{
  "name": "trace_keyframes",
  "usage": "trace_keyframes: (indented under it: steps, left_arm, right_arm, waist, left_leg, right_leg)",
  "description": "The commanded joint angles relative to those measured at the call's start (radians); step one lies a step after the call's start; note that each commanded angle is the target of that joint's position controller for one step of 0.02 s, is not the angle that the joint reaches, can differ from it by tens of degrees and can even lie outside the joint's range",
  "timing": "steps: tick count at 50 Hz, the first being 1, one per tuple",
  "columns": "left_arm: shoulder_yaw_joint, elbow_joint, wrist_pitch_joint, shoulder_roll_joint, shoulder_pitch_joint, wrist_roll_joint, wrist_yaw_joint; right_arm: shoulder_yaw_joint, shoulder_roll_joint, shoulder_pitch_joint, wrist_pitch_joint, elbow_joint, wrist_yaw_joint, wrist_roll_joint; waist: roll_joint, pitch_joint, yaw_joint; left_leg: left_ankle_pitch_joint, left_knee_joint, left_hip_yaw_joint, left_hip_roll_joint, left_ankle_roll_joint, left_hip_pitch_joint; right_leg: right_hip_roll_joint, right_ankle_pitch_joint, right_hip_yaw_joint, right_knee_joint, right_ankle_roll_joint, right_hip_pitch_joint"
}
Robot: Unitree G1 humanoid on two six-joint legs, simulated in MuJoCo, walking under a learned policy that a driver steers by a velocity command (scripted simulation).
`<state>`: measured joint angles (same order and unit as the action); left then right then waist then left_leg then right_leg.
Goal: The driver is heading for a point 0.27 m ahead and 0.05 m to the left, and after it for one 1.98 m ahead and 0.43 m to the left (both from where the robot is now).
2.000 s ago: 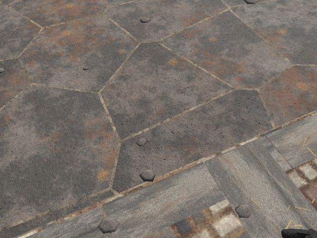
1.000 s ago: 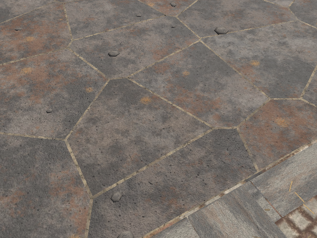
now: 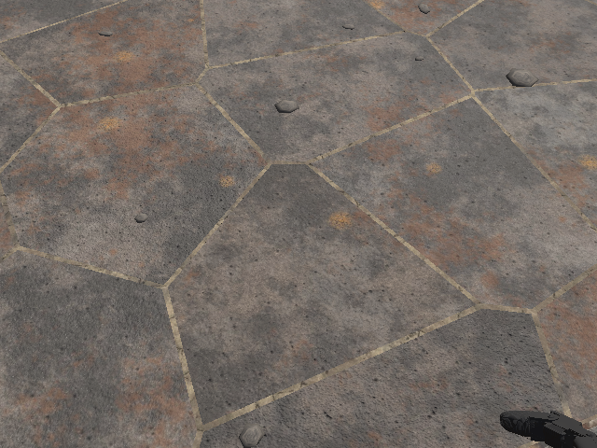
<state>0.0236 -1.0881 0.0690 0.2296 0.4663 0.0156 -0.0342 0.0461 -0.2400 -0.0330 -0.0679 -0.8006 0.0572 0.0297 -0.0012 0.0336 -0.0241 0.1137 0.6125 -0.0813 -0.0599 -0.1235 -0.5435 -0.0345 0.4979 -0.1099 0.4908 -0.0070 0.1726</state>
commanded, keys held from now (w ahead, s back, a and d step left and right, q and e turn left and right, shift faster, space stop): w+q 0.52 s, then w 0.48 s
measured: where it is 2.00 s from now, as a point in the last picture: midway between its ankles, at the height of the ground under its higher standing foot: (246, 319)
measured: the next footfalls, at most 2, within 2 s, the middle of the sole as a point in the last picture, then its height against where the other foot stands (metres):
right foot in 0.48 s outside the picture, level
left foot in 1.00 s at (211, 376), level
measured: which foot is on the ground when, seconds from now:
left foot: down 0.00-0.48, up 0.50-0.98, down 1.00-1.00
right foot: down 0.00-0.00, up 0.02-0.46, down 0.48-1.00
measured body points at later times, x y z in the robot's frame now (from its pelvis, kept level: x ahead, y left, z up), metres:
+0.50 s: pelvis +0.28 -0.02 +0.02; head +0.30 -0.01 +0.47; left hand +0.44 +0.28 -0.05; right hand +0.37 -0.29 -0.10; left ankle +0.14 +0.07 -0.70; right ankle +0.42 -0.10 -0.71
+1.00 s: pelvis +0.52 +0.09 +0.02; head +0.55 +0.11 +0.47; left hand +0.37 +0.33 -0.11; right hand +0.84 +0.00 -0.04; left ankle +0.58 +0.23 -0.71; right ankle +0.43 -0.10 -0.70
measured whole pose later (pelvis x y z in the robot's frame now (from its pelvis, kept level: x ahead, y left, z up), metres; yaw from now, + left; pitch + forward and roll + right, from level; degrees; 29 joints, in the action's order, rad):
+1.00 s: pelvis +0.52 +0.09 +0.02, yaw +24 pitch +3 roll -2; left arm 0.06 -0.92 0.06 0.29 0.43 -0.02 0.00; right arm 0.03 -0.25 0.01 -0.08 -0.66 0.03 0.01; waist 0.02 0.02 -0.09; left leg 0.08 0.51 -0.02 0.02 -0.08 -0.48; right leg -0.03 0.43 -0.05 0.41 -0.02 0.02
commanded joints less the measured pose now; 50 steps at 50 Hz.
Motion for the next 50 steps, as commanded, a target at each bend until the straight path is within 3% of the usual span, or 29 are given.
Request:
trace_keyframes:
  steps: [1, 2, 3, 4, 5, 6, 7, 10, 12, 15, 19, 22, 23, 24, 25, 26, 27, 28, 29, 30, 31, 33, 36, 39, 42, 45, 47, 49, 50]
  left_arm:
    - [-0.018, 0.13, 0.058, 0.014, 0.057, -0.001, 0.032]
    - [0.01, 0.167, 0.095, 0.115, -0.075, -0.04, 0.045]
    - [0.018, 0.214, 0.109, 0.152, -0.164, -0.062, 0.044]
    - [0.024, 0.219, 0.111, 0.154, -0.191, -0.049, 0.034]
    - [0.037, 0.218, 0.098, 0.164, -0.173, -0.031, 0.021]
    - [0.041, 0.223, 0.08, 0.158, -0.147, -0.024, 0.016]
    - [0.043, 0.233, 0.066, 0.148, -0.139, -0.018, 0.012]
    - [0.046, 0.293, 0.045, 0.137, -0.245, 0.011, -0.001]
    - [0.045, 0.331, 0.046, 0.127, -0.34, 0.012, -0.005]
    - [0.034, 0.371, 0.056, 0.1, -0.451, 0.001, 0.006]
    - [0.035, 0.415, 0.068, 0.123, -0.533, -0.021, 0.028]
    - [0.048, 0.425, 0.086, 0.163, -0.507, -0.028, 0.041]
    - [0.056, 0.408, 0.092, 0.176, -0.436, -0.028, 0.039]
    - [0.071, 0.388, 0.097, 0.211, -0.323, -0.017, 0.032]
    - [0.087, 0.373, 0.095, 0.274, -0.153, -0.006, 0.023]
    - [0.105, 0.332, 0.076, 0.33, -0.077, -0.001, 0.029]
    - [0.083, 0.356, 0.07, 0.221, -0.109, -0.016, 0.036]
    - [0.068, 0.365, 0.065, 0.164, -0.143, -0.018, 0.036]
    - [0.06, 0.368, 0.06, 0.154, -0.185, -0.009, 0.04]
    - [0.055, 0.358, 0.056, 0.138, -0.21, -0.006, 0.043]
    - [0.05, 0.352, 0.057, 0.128, -0.219, 0.001, 0.045]
    - [0.05, 0.334, 0.062, 0.123, -0.211, -0.008, 0.051]
    - [0.063, 0.309, 0.063, 0.165, -0.191, -0.02, 0.05]
    - [0.067, 0.291, 0.049, 0.186, -0.168, -0.028, 0.043]
    - [0.069, 0.261, 0.037, 0.205, -0.109, -0.037, 0.042]
    - [0.071, 0.234, 0.023, 0.217, -0.075, -0.045, 0.04]
    - [0.075, 0.226, 0.012, 0.234, -0.085, -0.046, 0.036]
    - [0.066, 0.229, 0.004, 0.222, -0.097, -0.044, 0.029]
    - [0.044, 0.26, 0.008, 0.175, -0.099, -0.016, 0.026]
  right_arm:
    - [0.076, -0.249, 0.408, 0.021, -0.036, -0.018, -0.013]
    - [0.062, -0.191, 0.38, 0.006, -0.043, -0.019, -0.018]
    - [0.052, -0.163, 0.308, -0.008, -0.03, -0.02, -0.019]
    - [0.043, -0.144, 0.23, -0.022, -0.009, -0.012, -0.024]
    - [0.037, -0.13, 0.173, -0.029, 0.01, -0.012, -0.032]
    - [0.033, -0.126, 0.144, -0.028, 0.024, -0.014, -0.036]
    - [0.032, -0.126, 0.14, -0.025, 0.027, -0.018, -0.029]
    - [0.039, -0.159, 0.21, -0.024, 0.024, -0.044, -0.025]
    - [0.046, -0.181, 0.265, -0.021, 0.021, -0.059, -0.025]
    - [0.051, -0.184, 0.329, -0.008, 0.013, -0.07, -0.008]
    - [0.051, -0.172, 0.392, 0.009, 0.002, -0.075, 0.001]
    - [0.054, -0.178, 0.393, 0.02, 0.013, -0.08, -0.009]
    - [0.051, -0.167, 0.38, 0.023, 0.021, -0.08, -0.009]
    - [0.038, -0.13, 0.371, 0.019, 0.034, -0.076, -0.014]
    - [0.016, -0.067, 0.379, 0.012, 0.055, -0.07, -0.03]
    - [0.005, -0.042, 0.506, 0.001, 0.088, -0.066, 0.005]
    - [0.024, -0.156, 0.495, 0.002, 0.058, -0.072, 0.015]
    - [0.036, -0.195, 0.397, 0.006, 0.067, -0.072, 0.007]
    - [0.034, -0.172, 0.355, 0.008, 0.072, -0.075, -0.004]
    - [0.035, -0.153, 0.323, 0.006, 0.083, -0.072, -0.015]
    - [0.034, -0.132, 0.325, 0.006, 0.088, -0.066, -0.011]
    - [0.028, -0.097, 0.33, 0.011, 0.091, -0.06, -0.007]
    - [0.016, -0.076, 0.253, 0.008, 0.126, -0.055, -0.023]
    - [0.002, -0.057, 0.155, -0.005, 0.151, -0.043, -0.022]
    - [-0.001, -0.061, 0.06, -0.012, 0.177, -0.033, -0.014]
    - [0.004, -0.085, 0.002, -0.015, 0.207, -0.022, -0.007]
    - [0.016, -0.113, 0.033, -0.019, 0.206, -0.018, -0.009]
    - [0.055, -0.181, 0.262, -0.017, 0.136, -0.029, -0.019]
    - [0.079, -0.26, 0.449, -0.011, 0.102, -0.043, -0.03]
  waist:
    - [0.264, -0.413, 0.12]
    - [0.154, -0.291, 0.153]
    - [0.083, -0.148, 0.12]
    - [-0.041, -0.067, 0.066]
    - [-0.057, -0.053, 0.018]
    - [-0.025, -0.038, -0.015]
    - [0.002, -0.024, -0.029]
    - [0.027, 0.012, -0.006]
    - [0.036, 0.017, 0.031]
    - [0.054, -0.009, 0.081]
    - [0.066, -0.025, 0.112]
    - [0.111, -0.042, 0.079]
    - [0.128, -0.064, 0.039]
    - [0.116, -0.146, -0.016]
    - [-0.008, -0.293, -0.077]
    - [-0.361, -0.384, -0.014]
    - [-0.222, -0.298, -0.034]
    - [-0.118, -0.175, -0.059]
    - [-0.043, -0.105, -0.041]
    - [-0.04, -0.049, -0.025]
    - [-0.071, -0.034, -0.002]
    - [-0.098, -0.034, 0.013]
    - [-0.076, -0.023, 0.011]
    - [-0.072, -0.014, -0.017]
    - [-0.079, 0.003, -0.05]
    - [-0.093, 0.021, -0.045]
    - [-0.102, -0.002, -0.005]
    - [-0.077, -0.144, 0.113]
    - [0.045, -0.29, 0.18]
  left_leg:
    - [0.303, -0.267, 0.937, 0.407, -0.339, 0.979]
    - [0.4, -0.369, 0.923, 0.362, -0.272, 0.869]
    - [0.364, -0.394, 0.773, 0.334, -0.223, 0.695]
    - [0.248, -0.42, 0.667, 0.296, -0.203, 0.512]
    - [0.177, -0.431, 0.579, 0.254, -0.183, 0.39]
    - [0.152, -0.449, 0.526, 0.22, -0.176, 0.304]
    - [0.14, -0.46, 0.487, 0.202, -0.173, 0.247]
    - [0.091, -0.478, 0.4, 0.163, -0.173, 0.14]
    - [0.059, -0.464, 0.387, 0.147, -0.151, 0.152]
    - [0.042, -0.417, 0.369, 0.124, -0.11, 0.2]
    - [0.095, -0.331, 0.458, 0.155, -0.097, 0.335]
    - [0.029, -0.227, 0.541, 0.181, -0.084, 0.418]
    - [-0.008, -0.177, 0.544, 0.165, -0.067, 0.413]
    - [-0.044, -0.044, 0.505, 0.12, -0.036, 0.361]
    - [0.109, 0.248, 0.391, 0.046, 0.007, 0.222]
    - [0.487, 0.52, 0.267, -0.064, 0.062, -0.136]
    - [0.448, 0.642, 0.29, 0.029, 0.074, -0.244]
    - [0.346, 0.668, 0.273, 0.054, 0.082, -0.265]
    - [0.273, 0.647, 0.248, 0.081, 0.092, -0.228]
    - [0.23, 0.597, 0.245, 0.1, 0.096, -0.214]
    - [0.208, 0.562, 0.234, 0.121, 0.095, -0.171]
    - [0.194, 0.499, 0.197, 0.13, 0.101, -0.141]
    - [0.108, 0.345, 0.166, 0.157, 0.116, -0.171]
    - [-0.047, 0.149, 0.123, 0.157, 0.118, -0.121]
    - [-0.122, 0.023, 0.088, 0.128, 0.116, -0.055]
    - [-0.074, -0.045, 0.091, 0.115, 0.084, -0.045]
    - [-0.021, -0.089, 0.073, 0.091, 0.054, 0.04]
    - [-0.046, -0.132, 0.041, 0.054, 0.004, 0.391]
    - [-0.084, -0.1, 0.259, 0.249, -0.063, 0.694]
  right_leg:
    - [0.117, 0.039, 0.146, 0.974, 0.004, -0.812]
    - [0.058, -0.011, 0.267, 1.026, 0.047, -0.908]
    - [0.011, -0.107, 0.241, 0.968, 0.068, -0.931]
    - [-0.031, -0.165, 0.232, 0.887, 0.067, -0.88]
    - [-0.067, -0.198, 0.236, 0.808, 0.061, -0.801]
    - [-0.087, -0.204, 0.239, 0.764, 0.051, -0.746]
    - [-0.098, -0.203, 0.229, 0.706, 0.036, -0.727]
    - [-0.091, -0.331, 0.183, 0.524, -0.023, -0.746]
    - [-0.07, -0.473, 0.181, 0.363, -0.043, -0.769]
    - [-0.018, -0.604, 0.174, 0.145, -0.053, -0.716]
    - [0.015, -0.573, 0.2, 0.016, -0.049, -0.701]
    - [0.034, -0.432, 0.206, -0.05, -0.019, -0.621]
    - [0.034, -0.42, 0.19, -0.089, 0.005, -0.526]
    - [-0.018, -0.416, 0.216, -0.086, 0.051, -0.331]
    - [-0.202, -0.385, 0.386, -0.061, 0.121, -0.057]
    - [-0.4, -0.163, 0.844, -0.146, 0.274, 0.22]
    - [-0.39, 0.001, 0.868, -0.18, 0.247, 0.166]
    - [-0.336, -0.056, 0.707, -0.19, 0.203, 0.048]
    - [-0.286, -0.191, 0.589, -0.212, 0.186, -0.074]
    - [-0.247, -0.29, 0.514, -0.237, 0.188, -0.159]
    - [-0.217, -0.348, 0.448, -0.262, 0.182, -0.217]
    - [-0.189, -0.431, 0.369, -0.299, 0.2, -0.258]
    - [-0.199, -0.552, 0.307, -0.337, 0.229, -0.258]
    - [-0.168, -0.595, 0.218, -0.349, 0.209, -0.269]
    - [-0.169, -0.572, 0.185, -0.342, 0.196, -0.263]
    - [-0.217, -0.59, 0.198, -0.313, 0.18, -0.19]
    - [-0.23, -0.719, 0.189, -0.246, 0.159, -0.152]
    - [-0.158, -0.925, 0.113, 0.029, 0.112, -0.225]
    - [-0.101, -0.644, 0.068, 0.348, 0.07, -0.44]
